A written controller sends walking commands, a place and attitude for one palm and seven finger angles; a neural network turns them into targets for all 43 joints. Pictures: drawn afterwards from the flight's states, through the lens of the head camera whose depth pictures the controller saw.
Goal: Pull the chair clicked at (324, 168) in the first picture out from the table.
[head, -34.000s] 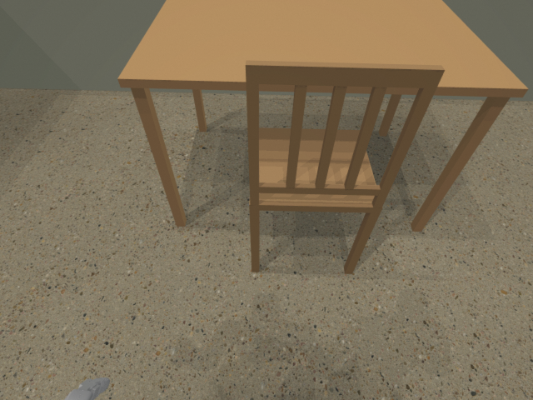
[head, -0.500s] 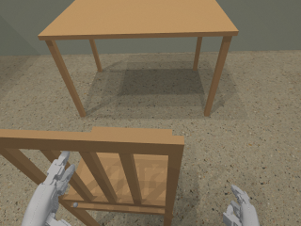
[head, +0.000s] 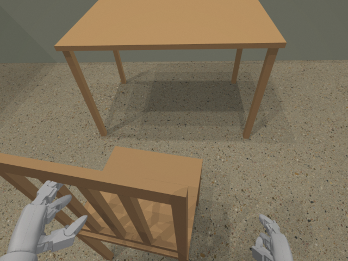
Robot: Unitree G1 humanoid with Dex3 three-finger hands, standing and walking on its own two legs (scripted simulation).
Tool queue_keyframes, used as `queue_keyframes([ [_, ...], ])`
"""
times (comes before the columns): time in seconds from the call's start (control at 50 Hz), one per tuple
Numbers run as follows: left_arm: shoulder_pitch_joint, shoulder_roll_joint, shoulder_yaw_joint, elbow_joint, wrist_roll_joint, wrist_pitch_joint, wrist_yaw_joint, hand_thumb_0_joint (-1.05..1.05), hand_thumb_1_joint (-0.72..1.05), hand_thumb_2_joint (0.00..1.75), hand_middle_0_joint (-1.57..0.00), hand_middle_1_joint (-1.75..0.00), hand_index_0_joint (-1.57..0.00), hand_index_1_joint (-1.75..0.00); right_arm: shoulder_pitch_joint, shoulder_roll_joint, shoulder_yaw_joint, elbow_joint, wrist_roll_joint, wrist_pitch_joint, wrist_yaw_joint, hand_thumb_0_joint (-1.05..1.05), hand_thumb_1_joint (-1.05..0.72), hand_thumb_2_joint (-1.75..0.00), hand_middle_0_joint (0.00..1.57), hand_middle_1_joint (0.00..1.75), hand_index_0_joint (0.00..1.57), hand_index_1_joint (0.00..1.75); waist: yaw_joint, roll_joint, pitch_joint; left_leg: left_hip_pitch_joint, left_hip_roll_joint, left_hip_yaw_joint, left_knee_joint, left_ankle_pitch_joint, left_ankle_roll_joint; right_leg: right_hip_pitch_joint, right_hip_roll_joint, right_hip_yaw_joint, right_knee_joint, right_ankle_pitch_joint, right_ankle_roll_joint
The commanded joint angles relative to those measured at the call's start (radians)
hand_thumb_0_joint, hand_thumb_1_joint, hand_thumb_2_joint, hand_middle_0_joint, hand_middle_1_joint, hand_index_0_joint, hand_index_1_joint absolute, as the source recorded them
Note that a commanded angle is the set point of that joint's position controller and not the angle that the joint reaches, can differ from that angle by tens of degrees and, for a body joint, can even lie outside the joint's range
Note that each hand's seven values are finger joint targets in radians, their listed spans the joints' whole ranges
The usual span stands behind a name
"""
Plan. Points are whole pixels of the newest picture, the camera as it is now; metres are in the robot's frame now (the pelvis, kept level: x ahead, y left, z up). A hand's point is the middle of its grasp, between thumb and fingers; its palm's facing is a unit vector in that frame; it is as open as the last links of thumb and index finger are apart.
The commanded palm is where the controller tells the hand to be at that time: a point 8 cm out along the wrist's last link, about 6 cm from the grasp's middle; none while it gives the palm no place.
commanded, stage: draw the hand back to the body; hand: left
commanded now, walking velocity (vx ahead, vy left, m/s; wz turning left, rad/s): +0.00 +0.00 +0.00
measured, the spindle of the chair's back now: (107, 214) +0.23 +0.22 -0.07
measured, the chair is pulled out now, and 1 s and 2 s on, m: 0.65 0.65 0.65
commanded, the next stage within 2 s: step back with the hand held close in 0.48 s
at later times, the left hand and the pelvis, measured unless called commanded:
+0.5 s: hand (56, 222) +0.16 +0.26 +0.07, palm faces +0.23 -0.81 -0.54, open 6.6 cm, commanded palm +0.14 +0.30 +0.18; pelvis +0.00 +0.00 +0.00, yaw +1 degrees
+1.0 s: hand (34, 241) +0.12 +0.26 +0.09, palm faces +0.14 -0.80 -0.59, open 6.8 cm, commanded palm +0.08 +0.31 +0.18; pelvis -0.06 +0.00 +0.00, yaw +1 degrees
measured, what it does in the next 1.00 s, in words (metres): shifts its weight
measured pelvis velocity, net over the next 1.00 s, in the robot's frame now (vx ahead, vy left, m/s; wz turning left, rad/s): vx -0.06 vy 0.00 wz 0.02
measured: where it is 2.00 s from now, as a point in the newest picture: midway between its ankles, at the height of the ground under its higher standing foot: outside the picture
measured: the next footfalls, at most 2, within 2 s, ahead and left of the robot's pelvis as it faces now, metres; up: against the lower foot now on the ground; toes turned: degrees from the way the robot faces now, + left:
left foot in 1.30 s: -0.04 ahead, +0.16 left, +0.00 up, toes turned -1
left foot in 1.82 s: -0.15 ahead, +0.18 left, +0.00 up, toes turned +4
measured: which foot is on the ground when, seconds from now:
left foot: down 0.00-1.00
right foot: down 0.00-1.00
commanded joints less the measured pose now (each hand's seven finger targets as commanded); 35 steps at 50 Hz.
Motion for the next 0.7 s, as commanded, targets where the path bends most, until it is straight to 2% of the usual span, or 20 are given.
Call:
queue_keyframes([
  [0.0,-0.273,0.271,0.379,-0.491,0.035,-0.179,0.114,0.00,0.75,0.83,-0.18,-0.27,-0.18,-0.27,-0.127,-0.105,-0.029,-0.141,-0.003,-0.079,0.006,0.00,-0.90,-0.90,0.20,0.30,0.20,0.30,0.002,0.143,-0.205,0.151,0.038,-0.028,-0.055,0.394,0.031,-0.014,-0.074,0.031,-0.069,0.427,-0.025],
  [0.02,-0.282,0.283,0.387,-0.496,0.038,-0.176,0.118,0.00,0.79,0.85,-0.19,-0.28,-0.19,-0.28,-0.127,-0.107,-0.029,-0.138,-0.002,-0.085,0.009,0.00,-0.90,-0.90,0.20,0.30,0.20,0.30,0.003,0.159,-0.215,0.152,0.039,-0.028,-0.056,0.394,0.031,-0.009,-0.075,0.024,-0.067,0.417,-0.024],
  [0.04,-0.289,0.291,0.395,-0.506,0.037,-0.174,0.121,0.00,0.83,0.87,-0.19,-0.29,-0.19,-0.29,-0.125,-0.107,-0.029,-0.134,-0.001,-0.090,0.011,0.00,-0.90,-0.90,0.20,0.30,0.20,0.30,0.004,0.139,-0.222,0.156,0.039,-0.028,-0.052,0.405,0.033,-0.005,-0.073,0.020,-0.067,0.429,-0.023],
  [0.08,-0.315,0.313,0.409,-0.512,0.038,-0.165,0.125,0.00,0.90,0.90,-0.20,-0.30,-0.20,-0.30,-0.127,-0.115,-0.030,-0.125,0.001,-0.095,0.014,0.00,-0.90,-0.90,0.20,0.30,0.20,0.30,0.003,0.141,-0.219,0.155,0.041,-0.033,-0.056,0.412,0.031,-0.002,-0.072,0.025,-0.065,0.429,-0.025],
  [0.12,-0.311,0.289,0.393,-0.518,0.040,-0.164,0.124,0.00,0.90,0.90,-0.20,-0.30,-0.20,-0.30,-0.124,-0.114,-0.029,-0.126,-0.001,-0.104,0.019,0.00,-0.90,-0.90,0.20,0.30,0.20,0.30,0.004,0.155,-0.218,0.159,0.045,-0.035,-0.060,0.412,0.030,-0.006,-0.073,0.011,-0.061,0.414,-0.022],
  [0.18,-0.303,0.288,0.392,-0.508,0.043,-0.161,0.121,0.00,0.90,0.90,-0.20,-0.30,-0.20,-0.30,-0.130,-0.116,-0.030,-0.118,-0.003,-0.116,0.026,0.00,-0.90,-0.90,0.20,0.30,0.20,0.30,0.006,0.146,-0.218,0.156,0.044,-0.038,-0.055,0.423,0.031,-0.001,-0.069,0.009,-0.061,0.418,-0.024],
  [0.26,-0.303,0.292,0.396,-0.533,0.049,-0.171,0.120,0.00,0.90,0.90,-0.20,-0.30,-0.20,-0.30,-0.119,-0.119,-0.033,-0.114,-0.008,-0.127,0.030,0.00,-0.90,-0.90,0.20,0.30,0.20,0.30,0.009,0.137,-0.255,0.176,0.050,-0.036,-0.051,0.453,0.033,0.005,-0.073,0.002,-0.050,0.437,-0.019],
  [0.28,-0.292,0.289,0.395,-0.511,0.047,-0.163,0.118,0.00,0.90,0.90,-0.20,-0.30,-0.20,-0.30,-0.127,-0.120,-0.032,-0.111,-0.007,-0.127,0.031,0.00,-0.90,-0.90,0.20,0.30,0.20,0.30,0.010,0.158,-0.240,0.158,0.047,-0.035,-0.051,0.443,0.031,0.009,-0.072,0.005,-0.054,0.433,-0.022],
  [0.32,-0.296,0.295,0.398,-0.531,0.050,-0.169,0.120,0.00,0.90,0.90,-0.20,-0.30,-0.20,-0.30,-0.118,-0.120,-0.032,-0.110,-0.009,-0.131,0.031,0.00,-0.90,-0.90,0.20,0.30,0.20,0.30,0.012,0.158,-0.257,0.168,0.049,-0.035,-0.048,0.456,0.032,0.011,-0.075,0.004,-0.050,0.443,-0.021],
  [0.34,-0.301,0.287,0.391,-0.528,0.050,-0.170,0.119,0.00,0.90,0.90,-0.20,-0.30,-0.20,-0.30,-0.123,-0.117,-0.032,-0.110,-0.008,-0.133,0.031,0.00,-0.90,-0.90,0.20,0.30,0.20,0.30,0.010,0.148,-0.241,0.162,0.049,-0.034,-0.048,0.455,0.032,0.003,-0.075,0.002,-0.054,0.439,-0.020],
  [0.36,-0.304,0.295,0.396,-0.527,0.051,-0.172,0.120,0.00,0.90,0.90,-0.20,-0.30,-0.20,-0.30,-0.121,-0.119,-0.033,-0.110,-0.009,-0.135,0.030,0.00,-0.90,-0.90,0.20,0.30,0.20,0.30,0.011,0.131,-0.254,0.161,0.049,-0.034,-0.044,0.448,0.033,0.008,-0.075,0.001,-0.055,0.440,-0.019],
  [0.46,-0.303,0.294,0.395,-0.527,0.054,-0.177,0.116,0.00,0.90,0.90,-0.20,-0.30,-0.20,-0.30,-0.124,-0.119,-0.031,-0.103,-0.011,-0.147,0.030,0.00,-0.90,-0.90,0.20,0.30,0.20,0.30,0.014,0.135,-0.256,0.154,0.049,-0.035,-0.044,0.444,0.034,0.006,-0.077,0.009,-0.055,0.439,-0.022],
  [0.48,-0.296,0.297,0.400,-0.504,0.052,-0.169,0.115,0.00,0.90,0.90,-0.20,-0.30,-0.20,-0.30,-0.131,-0.119,-0.031,-0.100,-0.011,-0.147,0.029,0.00,-0.90,-0.90,0.20,0.30,0.20,0.30,0.015,0.118,-0.236,0.132,0.047,-0.035,-0.042,0.435,0.033,0.008,-0.073,0.012,-0.058,0.436,-0.025],
  [0.52,-0.308,0.300,0.400,-0.514,0.052,-0.176,0.112,0.00,0.90,0.90,-0.20,-0.30,-0.20,-0.30,-0.127,-0.119,-0.031,-0.101,-0.011,-0.149,0.030,0.00,-0.90,-0.90,0.20,0.30,0.20,0.30,0.011,0.111,-0.251,0.145,0.046,-0.027,-0.036,0.433,0.037,0.008,-0.078,0.012,-0.062,0.459,-0.020],
  [0.56,-0.309,0.295,0.398,-0.517,0.054,-0.179,0.111,0.00,0.90,0.90,-0.20,-0.30,-0.20,-0.30,-0.125,-0.118,-0.030,-0.101,-0.012,-0.151,0.029,0.00,-0.90,-0.90,0.20,0.30,0.20,0.30,0.014,0.125,-0.245,0.143,0.047,-0.033,-0.043,0.440,0.034,0.005,-0.076,0.010,-0.059,0.447,-0.022],
  [0.58,-0.317,0.271,0.362,-0.540,0.055,-0.178,0.105,0.00,0.90,0.90,-0.20,-0.30,-0.20,-0.30,-0.133,-0.121,-0.026,-0.104,-0.013,-0.155,0.032,0.00,-0.90,-0.90,0.20,0.30,0.20,0.30,0.010,0.164,-0.243,0.144,0.044,-0.033,-0.043,0.435,0.033,0.003,-0.076,0.014,-0.059,0.436,-0.025],
  [0.6,-0.468,0.446,0.496,-0.522,0.014,-0.221,0.079,0.00,0.90,0.90,-0.20,-0.30,-0.20,-0.30,-0.071,-0.160,-0.064,-0.175,0.027,-0.091,0.019,0.00,-0.90,-0.90,0.20,0.30,0.20,0.30,-0.022,0.100,-0.109,0.114,0.078,-0.088,-0.037,0.497,0.052,-0.085,-0.104,0.129,-0.114,0.525,-0.019],
  [0.62,-0.421,0.349,0.432,-0.462,0.017,-0.214,0.066,0.00,0.90,0.90,-0.20,-0.30,-0.20,-0.30,-0.075,-0.135,-0.058,-0.172,0.024,-0.061,0.019,0.00,-0.90,-0.90,0.20,0.30,0.20,0.30,-0.032,0.098,-0.129,0.128,0.084,-0.086,-0.041,0.531,0.045,-0.056,-0.120,0.110,-0.114,0.570,-0.018],
  [0.66,-0.377,0.310,0.400,-0.464,0.017,-0.208,0.064,0.00,0.90,0.90,-0.20,-0.30,-0.20,-0.30,-0.080,-0.132,-0.058,-0.192,0.024,-0.036,0.020,0.00,-0.90,-0.90,0.20,0.30,0.20,0.30,-0.034,0.070,-0.152,0.139,0.087,-0.081,-0.033,0.612,0.044,-0.026,-0.121,0.088,-0.096,0.635,-0.007],
  [0.68,-0.366,0.329,0.411,-0.484,0.018,-0.215,0.063,0.00,0.90,0.90,-0.20,-0.30,-0.20,-0.30,-0.087,-0.137,-0.059,-0.203,0.025,-0.028,0.018,0.00,-0.90,-0.90,0.20,0.30,0.20,0.30,-0.028,0.110,-0.205,0.178,0.087,-0.080,-0.036,0.659,0.047,-0.011,-0.121,0.089,-0.078,0.655,-0.005],
])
